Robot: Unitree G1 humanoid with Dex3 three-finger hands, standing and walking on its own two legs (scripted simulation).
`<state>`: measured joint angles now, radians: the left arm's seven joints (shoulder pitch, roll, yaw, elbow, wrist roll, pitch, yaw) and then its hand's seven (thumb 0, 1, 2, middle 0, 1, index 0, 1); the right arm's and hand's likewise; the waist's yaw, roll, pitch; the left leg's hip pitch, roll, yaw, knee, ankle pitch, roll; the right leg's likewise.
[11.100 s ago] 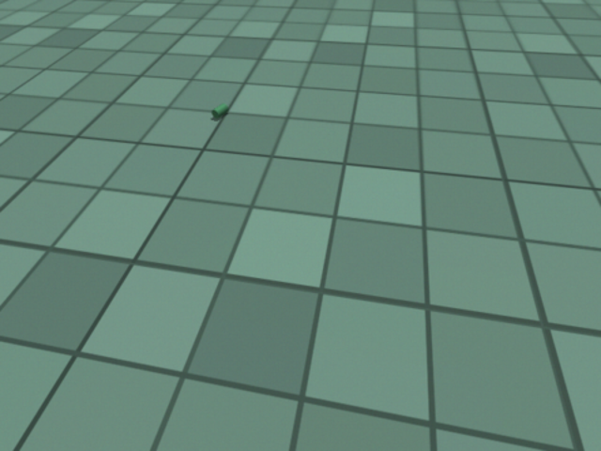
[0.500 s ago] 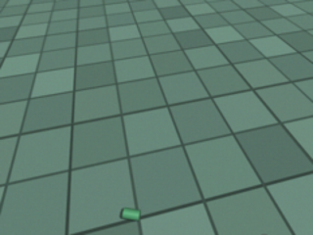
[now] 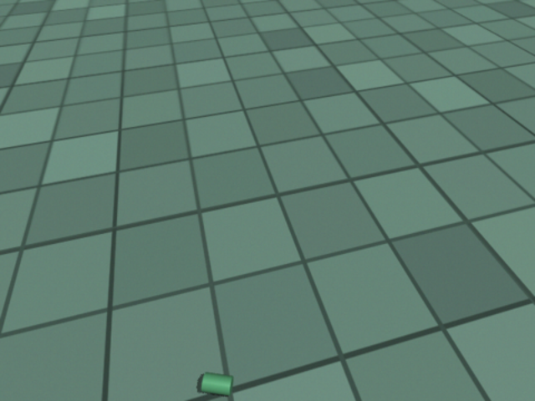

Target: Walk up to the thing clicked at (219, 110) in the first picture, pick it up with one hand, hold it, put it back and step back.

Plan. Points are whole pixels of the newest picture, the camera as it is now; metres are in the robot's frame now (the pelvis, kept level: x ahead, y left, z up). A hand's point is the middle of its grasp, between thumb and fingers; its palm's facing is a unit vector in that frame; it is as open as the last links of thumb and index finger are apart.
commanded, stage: walk up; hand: left
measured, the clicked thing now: (217, 383) +0.34 +0.20 -0.76
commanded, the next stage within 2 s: stand in 0.62 s
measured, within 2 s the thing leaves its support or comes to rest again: neither
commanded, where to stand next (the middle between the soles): +0.00 +0.00 m, yaw -1 degrees
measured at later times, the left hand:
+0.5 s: hand out of the picture +0.06 +0.25 -0.16, palm faces +0.01 -0.94 -0.33, open 7.4 cm
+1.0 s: hand out of the picture +0.05 +0.26 -0.16, palm faces -0.02 -0.94 -0.35, open 7.4 cm
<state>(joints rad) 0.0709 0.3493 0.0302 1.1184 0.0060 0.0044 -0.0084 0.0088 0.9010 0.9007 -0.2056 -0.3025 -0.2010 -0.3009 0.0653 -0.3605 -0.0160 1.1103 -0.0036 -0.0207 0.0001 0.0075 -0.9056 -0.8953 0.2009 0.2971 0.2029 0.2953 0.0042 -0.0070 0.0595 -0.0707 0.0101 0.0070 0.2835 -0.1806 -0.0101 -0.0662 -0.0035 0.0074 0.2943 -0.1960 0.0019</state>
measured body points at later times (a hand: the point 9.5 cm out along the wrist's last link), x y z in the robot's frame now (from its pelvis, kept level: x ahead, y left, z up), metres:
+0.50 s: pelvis -0.01 +0.00 +0.00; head +0.00 +0.00 +0.45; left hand +0.06 +0.30 -0.13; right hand +0.07 -0.30 -0.13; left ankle -0.02 +0.13 -0.75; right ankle -0.02 -0.12 -0.75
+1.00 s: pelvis -0.01 +0.01 +0.00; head +0.00 +0.01 +0.45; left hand +0.06 +0.31 -0.13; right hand +0.06 -0.29 -0.13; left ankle -0.02 +0.13 -0.75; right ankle -0.02 -0.12 -0.75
